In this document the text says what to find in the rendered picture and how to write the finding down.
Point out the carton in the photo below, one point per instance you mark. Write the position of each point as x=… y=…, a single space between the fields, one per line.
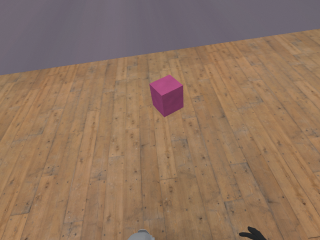
x=167 y=95

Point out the robot right hand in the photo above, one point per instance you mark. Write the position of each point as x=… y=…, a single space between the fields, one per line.
x=254 y=234

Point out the left robot shin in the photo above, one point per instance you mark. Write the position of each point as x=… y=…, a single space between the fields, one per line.
x=143 y=230

